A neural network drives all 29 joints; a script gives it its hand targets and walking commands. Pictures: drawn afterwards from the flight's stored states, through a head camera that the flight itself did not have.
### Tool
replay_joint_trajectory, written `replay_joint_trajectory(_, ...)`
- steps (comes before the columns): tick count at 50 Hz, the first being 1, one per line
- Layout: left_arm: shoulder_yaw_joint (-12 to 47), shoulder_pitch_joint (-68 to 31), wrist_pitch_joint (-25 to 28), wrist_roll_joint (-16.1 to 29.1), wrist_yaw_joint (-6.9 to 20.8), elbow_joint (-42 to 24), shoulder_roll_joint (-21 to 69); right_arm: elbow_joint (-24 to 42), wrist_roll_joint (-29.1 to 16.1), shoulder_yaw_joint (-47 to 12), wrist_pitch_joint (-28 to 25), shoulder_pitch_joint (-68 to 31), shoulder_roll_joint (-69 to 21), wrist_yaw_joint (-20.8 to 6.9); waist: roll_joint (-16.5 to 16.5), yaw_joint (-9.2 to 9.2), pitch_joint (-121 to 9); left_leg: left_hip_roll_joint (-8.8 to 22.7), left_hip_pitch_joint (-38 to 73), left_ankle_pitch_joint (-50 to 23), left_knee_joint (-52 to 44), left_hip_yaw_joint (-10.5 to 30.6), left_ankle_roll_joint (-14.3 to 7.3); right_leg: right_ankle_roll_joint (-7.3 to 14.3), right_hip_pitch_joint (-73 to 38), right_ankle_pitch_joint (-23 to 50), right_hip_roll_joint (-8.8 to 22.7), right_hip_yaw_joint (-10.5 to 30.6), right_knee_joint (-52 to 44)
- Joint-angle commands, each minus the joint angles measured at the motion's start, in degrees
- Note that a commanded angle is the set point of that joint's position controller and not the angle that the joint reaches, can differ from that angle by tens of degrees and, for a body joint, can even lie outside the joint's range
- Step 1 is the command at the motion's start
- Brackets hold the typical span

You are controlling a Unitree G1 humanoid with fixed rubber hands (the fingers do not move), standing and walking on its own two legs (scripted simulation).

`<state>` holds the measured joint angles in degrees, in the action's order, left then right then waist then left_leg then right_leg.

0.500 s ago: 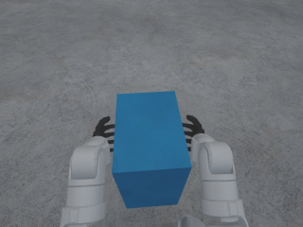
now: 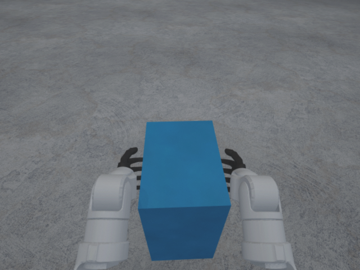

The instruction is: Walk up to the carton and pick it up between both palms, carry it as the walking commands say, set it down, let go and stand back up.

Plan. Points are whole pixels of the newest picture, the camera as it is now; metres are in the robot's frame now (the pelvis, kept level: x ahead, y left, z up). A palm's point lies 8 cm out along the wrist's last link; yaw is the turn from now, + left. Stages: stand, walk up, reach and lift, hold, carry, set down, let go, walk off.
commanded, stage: carry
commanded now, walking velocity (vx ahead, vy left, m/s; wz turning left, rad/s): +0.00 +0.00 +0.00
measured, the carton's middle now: (181, 192) +0.29 -0.01 +0.02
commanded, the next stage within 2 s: none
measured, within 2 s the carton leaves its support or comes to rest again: neither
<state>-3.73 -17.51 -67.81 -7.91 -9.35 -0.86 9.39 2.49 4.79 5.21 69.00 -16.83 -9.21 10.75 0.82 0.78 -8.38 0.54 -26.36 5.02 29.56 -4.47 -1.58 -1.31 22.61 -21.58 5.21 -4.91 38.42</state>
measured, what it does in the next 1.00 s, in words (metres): steps on the spot: left foot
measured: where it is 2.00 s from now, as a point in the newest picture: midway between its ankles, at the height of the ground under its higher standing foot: outside the picture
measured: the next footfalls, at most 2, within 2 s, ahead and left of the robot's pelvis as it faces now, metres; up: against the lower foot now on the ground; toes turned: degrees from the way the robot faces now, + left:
left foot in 0.94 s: +0.04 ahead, +0.11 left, +0.00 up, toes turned +10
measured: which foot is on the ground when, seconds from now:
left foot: down 0.00-0.82, up 0.84-0.92, down 0.94-1.00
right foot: down 0.00-1.00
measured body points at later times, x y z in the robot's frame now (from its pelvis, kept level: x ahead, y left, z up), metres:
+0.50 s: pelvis -0.05 -0.01 +0.00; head -0.08 -0.02 +0.45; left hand +0.25 +0.13 +0.06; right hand +0.26 -0.12 +0.05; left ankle +0.08 +0.10 -0.72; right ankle +0.04 -0.14 -0.72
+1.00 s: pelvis -0.07 -0.01 +0.00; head -0.11 -0.02 +0.45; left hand +0.23 +0.13 +0.04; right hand +0.24 -0.12 +0.04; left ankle +0.00 +0.10 -0.72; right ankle +0.02 -0.13 -0.72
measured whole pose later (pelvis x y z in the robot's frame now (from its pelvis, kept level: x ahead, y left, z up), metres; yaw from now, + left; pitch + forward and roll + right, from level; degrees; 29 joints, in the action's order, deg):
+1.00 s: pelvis -0.07 -0.01 +0.00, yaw +3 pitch +1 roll +1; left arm -5.6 -15.8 -39.9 -7.9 -7.5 17.7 8.9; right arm -16.6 7.7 7.8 40.0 -15.0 -8.7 7.3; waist -0.5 -0.8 -7.0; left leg 2.3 -23.4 10.5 33.3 -7.1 -0.5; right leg 0.2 25.1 -9.9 5.0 -7.1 34.3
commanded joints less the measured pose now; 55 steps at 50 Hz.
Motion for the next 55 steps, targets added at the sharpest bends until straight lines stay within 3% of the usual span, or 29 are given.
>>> replay_joint_trajectory(1,31.4,-27.9,2.5,23.0,14.6,-4.4,61.0,5.4,-22.8,-29.6,-2.7,-30.3,-59.6,-16.1,10.4,-2.23,-11.6,9.2,-1.0,30.8,-21.8,9.6,4.5,1.6,-9.4,-0.4,-2.5,-3.2,0.4)
replay_joint_trajectory(3,29.3,-26.9,3.8,21.8,14.7,-1.3,60.3,2.1,-20.2,-26.6,-3.9,-28.5,-58.3,-15.7,8.2,-2.47,-13.2,4.6,0.4,23.5,-19.8,2.7,8.5,2.6,-13.1,-1.5,-3.8,-6.5,-7.2)
replay_joint_trajectory(5,25.5,-27.0,6.7,19.1,14.9,3.1,59.3,-2.3,-17.3,-23.8,-6.4,-27.5,-57.2,-15.5,-2.1,-1.65,-12.7,-0.9,5.6,13.7,-8.3,-4.4,10.4,3.8,-7.4,-10.9,0.4,-0.6,-19.2)
replay_joint_trajectory(6,24.4,-27.7,8.4,18.8,15.0,3.7,59.3,-2.9,-16.7,-23.2,-8.1,-27.8,-56.4,-15.2,-11.1,-0.75,-12.5,-0.8,11.2,11.0,4.5,-3.9,6.7,3.8,1.3,-13.3,5.4,5.0,-21.1)
replay_joint_trajectory(7,27.0,-27.5,8.7,21.0,15.1,-0.8,60.4,2.0,-18.8,-26.1,-8.8,-29.8,-56.7,-14.8,-13.5,-0.56,-12.0,0.1,14.0,11.4,11.2,-3.5,4.6,3.7,7.4,-16.1,7.8,4.8,-22.0)
replay_joint_trajectory(8,25.1,-25.4,9.0,19.2,15.0,2.8,59.4,-1.0,-17.5,-24.3,-9.7,-28.7,-55.8,-14.4,-13.3,-0.30,-11.6,1.4,16.8,11.1,14.7,-1.6,3.2,2.9,11.8,-17.6,8.6,4.1,-21.5)
replay_joint_trajectory(9,23.3,-23.4,9.8,17.1,14.9,7.1,57.8,-4.9,-15.5,-21.9,-11.0,-27.4,-54.3,-14.3,-9.5,-0.09,-11.2,3.6,17.2,11.2,11.5,1.3,2.0,1.4,12.5,-15.7,7.9,2.6,-17.2)
replay_joint_trajectory(11,23.2,-23.7,11.4,17.2,14.3,6.5,56.5,-3.9,-15.4,-22.0,-12.4,-27.7,-53.5,-14.1,2.3,-1.26,-8.8,6.6,11.6,14.9,-4.2,5.1,1.6,-0.1,8.0,-5.9,3.9,0.3,-9.4)
replay_joint_trajectory(13,17.0,-24.4,15.1,12.0,13.9,15.1,52.7,-16.2,-9.0,-13.1,-15.7,-23.8,-49.8,-14.2,8.7,-1.39,-8.7,12.9,2.1,38.5,-18.7,18.1,-0.2,-0.9,3.7,-3.1,-0.2,-1.2,0.6)
replay_joint_trajectory(15,21.1,-28.5,18.2,15.5,13.6,7.6,54.5,-9.0,-11.5,-16.5,-18.7,-27.5,-51.7,-13.8,8.1,-1.68,-9.9,12.9,-1.4,35.9,-20.9,13.9,1.5,0.8,-1.7,-0.8,-0.7,-1.2,3.8)
replay_joint_trajectory(18,22.5,-26.1,19.3,16.1,12.6,4.3,53.2,-5.0,-12.4,-18.7,-19.8,-25.5,-50.2,-12.7,7.3,-2.36,-14.1,8.1,-1.7,27.7,-19.5,4.5,6.1,2.4,-9.7,1.6,-3.2,-5.0,-1.2)
replay_joint_trajectory(20,23.8,-23.7,19.2,16.4,12.2,0.9,51.6,-1.9,-13.3,-21.7,-19.3,-23.8,-49.3,-12.3,3.5,-2.51,-14.6,4.9,-0.1,22.7,-15.5,-0.2,7.4,3.1,-10.6,-1.2,-2.9,-4.6,-7.6)
replay_joint_trajectory(23,20.4,-20.9,20.6,13.3,12.1,5.9,48.3,-6.2,-10.3,-20.0,-21.0,-20.8,-45.9,-11.7,-9.0,-1.17,-15.0,2.0,8.5,11.8,1.7,-3.7,4.4,3.2,-0.5,-10.3,5.3,5.2,-18.1)
replay_joint_trajectory(27,18.9,-18.1,23.5,11.7,12.4,10.0,47.4,-8.7,-9.8,-18.4,-24.4,-22.6,-44.1,-11.8,-11.3,-0.86,-12.1,2.5,16.3,12.6,14.1,-2.4,2.7,1.6,13.5,-18.4,8.5,4.5,-20.1)
replay_joint_trajectory(31,18.5,-19.1,25.3,10.5,11.4,10.5,45.0,-12.5,-9.6,-17.1,-25.8,-22.2,-42.5,-12.2,-3.5,-0.92,-7.6,2.8,11.4,19.6,8.7,0.1,1.9,1.0,15.9,-18.3,5.4,1.4,-10.7)
replay_joint_trajectory(34,18.2,-21.5,27.4,9.6,10.6,10.3,44.3,-13.9,-8.4,-15.1,-27.7,-23.1,-41.2,-12.4,11.7,-1.91,-5.5,11.1,-4.9,39.9,-18.1,12.8,1.8,0.1,2.7,-7.2,-2.8,-3.9,4.9)
replay_joint_trajectory(35,18.5,-22.2,28.1,9.6,10.5,9.6,44.5,-13.6,-8.2,-15.1,-28.1,-23.4,-41.4,-12.4,14.6,-2.30,-7.6,12.8,-7.0,40.8,-22.7,13.0,2.3,0.9,-2.8,-2.8,-3.8,-4.1,10.4)
replay_joint_trajectory(37,22.9,-24.1,27.6,13.8,10.6,2.2,46.2,-6.9,-11.0,-19.1,-27.5,-24.3,-43.5,-12.1,11.4,-3.14,-10.5,10.7,-8.3,35.3,-21.4,5.3,4.9,2.7,-10.3,0.8,-4.0,-4.5,6.3)
replay_joint_trajectory(39,20.9,-20.9,26.5,12.6,11.0,5.9,44.8,-9.4,-8.8,-17.5,-26.5,-20.4,-42.2,-11.7,4.6,-3.20,-11.7,4.9,-5.9,26.6,-15.8,-2.4,8.1,4.1,-13.1,-3.4,-3.8,-4.5,-6.5)
replay_joint_trajectory(40,19.4,-21.0,27.2,11.5,11.4,8.0,44.0,-10.9,-7.5,-17.0,-27.1,-19.5,-41.8,-11.7,-3.3,-2.61,-11.6,1.9,-2.9,21.8,-7.6,-5.7,8.5,5.1,-9.1,-10.8,0.0,2.0,-14.7)
replay_joint_trajectory(41,17.5,-21.9,28.4,10.6,11.6,9.6,43.3,-12.7,-6.0,-16.0,-28.3,-19.4,-40.6,-11.5,-13.0,-1.62,-12.6,1.5,4.3,16.0,7.2,-4.6,5.5,5.7,-1.2,-15.9,6.7,11.5,-20.5)
replay_joint_trajectory(42,19.2,-21.7,28.6,12.2,11.7,6.9,44.1,-8.3,-7.4,-18.2,-28.9,-21.1,-40.3,-11.1,-15.4,-1.12,-11.5,1.8,10.0,13.5,14.6,-3.3,4.3,6.1,6.6,-19.3,10.0,12.5,-24.5)
replay_joint_trajectory(43,19.6,-21.4,28.4,12.5,12.0,7.2,44.3,-7.8,-7.6,-18.5,-29.3,-22.0,-40.8,-10.9,-14.9,-0.80,-10.5,2.2,12.6,11.9,18.3,-2.4,3.3,5.1,11.3,-20.3,11.0,10.7,-26.2)
replay_joint_trajectory(45,17.2,-19.0,29.4,9.9,11.9,12.9,42.2,-13.4,-5.5,-15.4,-31.1,-21.1,-39.2,-10.8,-9.3,-0.87,-10.2,3.4,12.7,10.7,9.7,-0.9,2.2,2.1,7.5,-12.4,8.6,6.2,-20.0)
replay_joint_trajectory(46,19.0,-19.4,29.7,11.1,11.8,9.5,42.5,-10.4,-7.2,-17.6,-31.2,-22.4,-39.8,-10.9,-5.9,-1.39,-10.0,3.7,11.7,10.7,1.6,-1.4,2.8,1.9,3.2,-7.0,7.2,4.6,-16.4)
replay_joint_trajectory(48,20.7,-17.6,28.1,12.6,11.3,7.1,43.0,-7.1,-9.2,-20.3,-28.9,-21.5,-41.5,-11.1,-1.1,-2.42,-11.1,8.3,10.8,13.2,-5.0,3.6,2.2,0.9,-0.4,3.4,5.9,5.7,-13.6)
replay_joint_trajectory(49,13.2,-15.0,29.7,6.4,11.1,18.6,39.4,-20.6,-2.2,-11.2,-30.5,-16.8,-37.3,-11.1,2.5,-2.19,-10.5,9.2,7.3,17.4,-7.3,5.6,1.6,0.3,-2.1,3.5,4.6,4.0,-12.2)
replay_joint_trajectory(52,17.2,-21.4,32.0,9.8,11.0,9.5,41.0,-14.5,-4.6,-14.4,-32.5,-20.5,-39.6,-11.5,0.6,-2.09,-9.5,9.2,3.1,18.8,-9.8,5.2,2.5,0.4,-4.9,3.1,3.9,2.9,-10.3)
replay_joint_trajectory(55,16.7,-20.7,32.1,9.6,10.7,9.4,39.6,-14.0,-4.2,-13.9,-32.9,-19.6,-38.3,-10.9,0.1,-1.92,-10.8,8.4,4.9,17.1,-8.5,3.8,2.5,0.8,-4.5,2.1,4.3,3.6,-11.8)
